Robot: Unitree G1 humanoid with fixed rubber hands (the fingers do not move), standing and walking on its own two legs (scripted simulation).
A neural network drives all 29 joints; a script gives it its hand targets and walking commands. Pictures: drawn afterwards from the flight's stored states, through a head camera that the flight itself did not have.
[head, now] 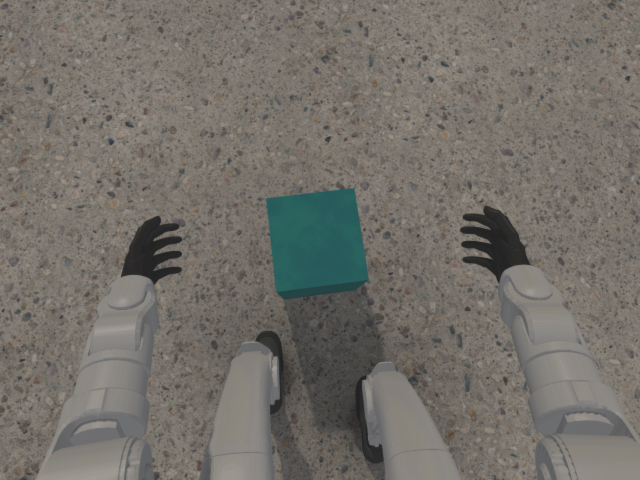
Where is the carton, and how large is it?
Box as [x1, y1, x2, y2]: [266, 188, 368, 298]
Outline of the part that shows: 353,188 266,198 276,291 283,298 351,290 357,288 368,279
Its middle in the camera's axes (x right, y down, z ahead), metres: -0.02 +0.03 +0.97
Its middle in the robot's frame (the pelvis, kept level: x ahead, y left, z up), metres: +0.46 +0.02 -0.57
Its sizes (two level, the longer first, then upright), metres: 0.210 0.200 0.250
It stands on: the floor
